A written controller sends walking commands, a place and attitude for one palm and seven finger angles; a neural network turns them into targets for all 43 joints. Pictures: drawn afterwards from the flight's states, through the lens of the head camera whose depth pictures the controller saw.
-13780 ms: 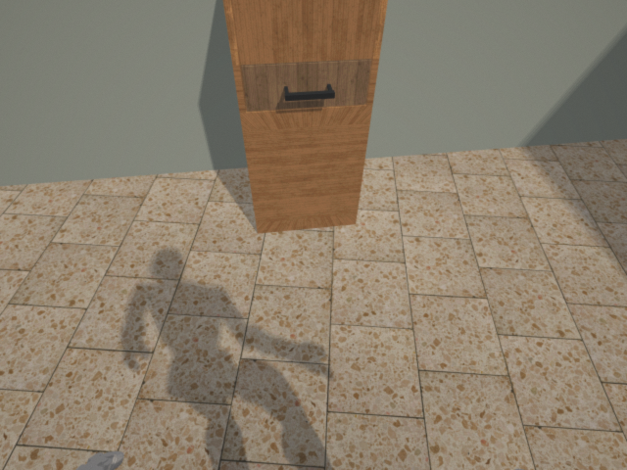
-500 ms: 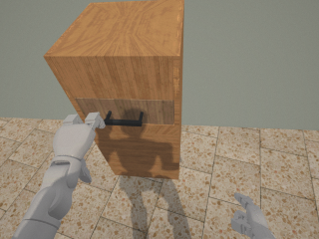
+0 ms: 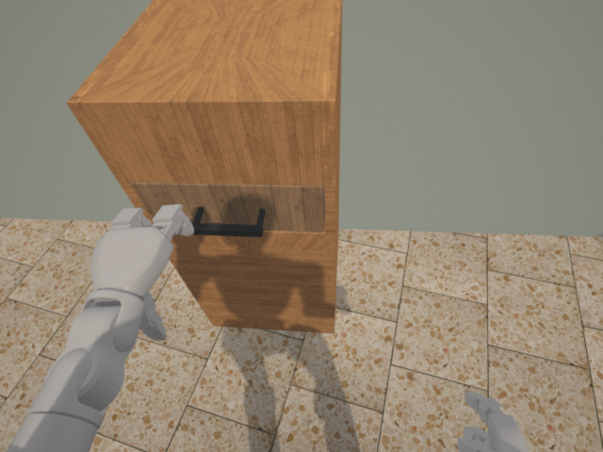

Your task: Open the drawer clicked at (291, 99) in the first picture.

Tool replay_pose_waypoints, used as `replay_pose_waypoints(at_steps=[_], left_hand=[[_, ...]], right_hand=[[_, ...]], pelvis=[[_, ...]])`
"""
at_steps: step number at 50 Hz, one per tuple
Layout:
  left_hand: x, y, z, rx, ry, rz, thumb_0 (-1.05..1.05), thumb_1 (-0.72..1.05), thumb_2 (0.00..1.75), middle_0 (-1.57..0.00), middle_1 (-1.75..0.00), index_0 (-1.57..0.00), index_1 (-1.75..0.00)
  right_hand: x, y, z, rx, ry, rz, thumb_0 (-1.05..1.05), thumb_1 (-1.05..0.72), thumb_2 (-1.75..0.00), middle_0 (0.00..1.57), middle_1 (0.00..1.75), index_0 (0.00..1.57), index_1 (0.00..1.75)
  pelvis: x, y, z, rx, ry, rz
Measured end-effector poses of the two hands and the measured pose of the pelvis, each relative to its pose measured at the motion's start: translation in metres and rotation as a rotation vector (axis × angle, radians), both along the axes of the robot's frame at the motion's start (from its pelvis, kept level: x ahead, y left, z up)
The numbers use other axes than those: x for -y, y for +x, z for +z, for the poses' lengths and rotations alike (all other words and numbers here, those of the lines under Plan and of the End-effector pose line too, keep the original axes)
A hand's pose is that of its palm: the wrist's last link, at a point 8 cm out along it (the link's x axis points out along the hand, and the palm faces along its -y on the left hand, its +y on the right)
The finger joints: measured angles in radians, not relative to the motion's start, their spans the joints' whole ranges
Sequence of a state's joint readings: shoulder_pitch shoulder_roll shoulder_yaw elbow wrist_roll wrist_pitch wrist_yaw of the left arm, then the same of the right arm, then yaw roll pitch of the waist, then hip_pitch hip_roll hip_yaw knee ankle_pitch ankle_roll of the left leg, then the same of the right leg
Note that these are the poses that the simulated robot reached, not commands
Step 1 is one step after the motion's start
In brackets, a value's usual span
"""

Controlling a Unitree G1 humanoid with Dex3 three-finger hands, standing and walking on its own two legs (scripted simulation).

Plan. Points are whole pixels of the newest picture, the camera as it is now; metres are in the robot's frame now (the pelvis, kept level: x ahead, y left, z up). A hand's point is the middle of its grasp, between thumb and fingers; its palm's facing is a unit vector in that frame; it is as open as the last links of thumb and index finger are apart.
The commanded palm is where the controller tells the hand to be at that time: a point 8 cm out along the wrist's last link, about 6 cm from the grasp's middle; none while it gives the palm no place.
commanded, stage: move the hooked fingers above the handle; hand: left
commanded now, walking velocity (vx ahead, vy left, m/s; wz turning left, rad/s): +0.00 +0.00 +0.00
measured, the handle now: (228, 221) +0.53 +0.24 -0.11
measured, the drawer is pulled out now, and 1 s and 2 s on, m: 0.00 0.00 0.00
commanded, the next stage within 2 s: none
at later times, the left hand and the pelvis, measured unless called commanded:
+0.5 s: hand (176, 263) +0.34 +0.24 +0.03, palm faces -0.02 -0.05 -1.00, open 13.8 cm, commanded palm +0.33 +0.23 +0.09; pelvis -0.01 +0.00 -0.01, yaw +0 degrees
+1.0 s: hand (199, 245) +0.40 +0.23 -0.01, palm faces -0.07 +0.00 -1.00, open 13.8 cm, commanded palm +0.39 +0.23 +0.05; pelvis -0.02 +0.00 -0.02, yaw -1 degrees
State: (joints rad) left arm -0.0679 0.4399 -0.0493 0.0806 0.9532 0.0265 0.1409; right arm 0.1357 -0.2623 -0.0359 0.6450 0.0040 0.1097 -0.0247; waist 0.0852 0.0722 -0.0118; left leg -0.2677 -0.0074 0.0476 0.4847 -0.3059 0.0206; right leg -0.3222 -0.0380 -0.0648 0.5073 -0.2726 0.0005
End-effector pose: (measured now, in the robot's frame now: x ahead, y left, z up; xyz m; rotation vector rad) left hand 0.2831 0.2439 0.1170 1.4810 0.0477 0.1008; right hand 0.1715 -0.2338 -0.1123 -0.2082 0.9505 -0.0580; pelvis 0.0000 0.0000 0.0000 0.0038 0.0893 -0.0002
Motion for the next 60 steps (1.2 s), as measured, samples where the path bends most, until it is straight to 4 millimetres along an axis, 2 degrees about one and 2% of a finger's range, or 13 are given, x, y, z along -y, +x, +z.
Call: replay_pose_waypoints(at_steps=[7, 12, 17, 22, 31, 39, 60], left_hand=[[0.001, 0.002, 0.002, -0.015, 0.006, 0.009, 0.00, -0.49, 0.30, -0.32, -1.20, -0.32, -1.20], [0.003, 0.008, -0.008, -0.051, 0.008, -0.003, 0.00, -0.49, 0.30, -0.32, -1.20, -0.31, -1.20], [0.004, 0.016, -0.017, -0.061, 0.015, -0.027, 0.00, -0.49, 0.30, -0.32, -1.20, -0.32, -1.20], [0.005, 0.028, -0.024, -0.053, 0.028, -0.037, 0.00, -0.49, 0.30, -0.32, -1.20, -0.32, -1.20], [0.013, 0.055, -0.036, -0.056, 0.041, -0.052, 0.00, -0.49, 0.30, -0.32, -1.20, -0.32, -1.20], [0.017, 0.075, -0.050, -0.076, 0.059, -0.053, 0.00, -0.49, 0.30, -0.32, -1.20, -0.32, -1.20], [0.014, 0.132, -0.083, -0.110, 0.075, -0.054, 0.00, -0.49, 0.30, -0.32, -1.20, -0.32, -1.20]], right_hand=[[-0.009, 0.004, 0.002, 0.028, 0.024, 0.007, 0.01, -0.91, -0.90, 0.19, 0.30, 0.20, 0.30], [-0.013, 0.004, 0.002, 0.035, 0.025, 0.016, 0.01, -0.91, -0.90, 0.20, 0.30, 0.20, 0.30], [-0.009, -0.006, 0.000, 0.023, 0.010, 0.006, 0.01, -0.91, -0.90, 0.20, 0.30, 0.21, 0.30], [0.001, -0.024, -0.007, -0.019, -0.009, -0.027, 0.01, -0.91, -0.90, 0.20, 0.30, 0.21, 0.30], [0.022, -0.071, -0.020, -0.123, -0.035, -0.115, 0.01, -0.91, -0.90, 0.20, 0.30, 0.21, 0.30], [0.033, -0.108, -0.028, -0.201, -0.049, -0.175, 0.01, -0.91, -0.90, 0.20, 0.30, 0.20, 0.30], [0.044, -0.170, -0.039, -0.346, -0.103, -0.241, 0.00, -0.91, -0.90, 0.20, 0.30, 0.21, 0.30]], pelvis=[[-0.001, -0.003, 0.000, 0.007, 0.001, 0.001], [0.000, -0.006, -0.001, 0.001, 0.002, 0.002], [0.002, -0.010, -0.003, -0.013, 0.001, 0.005], [0.002, -0.013, -0.006, -0.033, 0.000, 0.006], [0.002, -0.015, -0.010, -0.072, 0.002, -0.005], [0.003, -0.018, -0.013, -0.105, 0.003, -0.013], [0.000, -0.024, -0.031, -0.232, -0.008, -0.013]])
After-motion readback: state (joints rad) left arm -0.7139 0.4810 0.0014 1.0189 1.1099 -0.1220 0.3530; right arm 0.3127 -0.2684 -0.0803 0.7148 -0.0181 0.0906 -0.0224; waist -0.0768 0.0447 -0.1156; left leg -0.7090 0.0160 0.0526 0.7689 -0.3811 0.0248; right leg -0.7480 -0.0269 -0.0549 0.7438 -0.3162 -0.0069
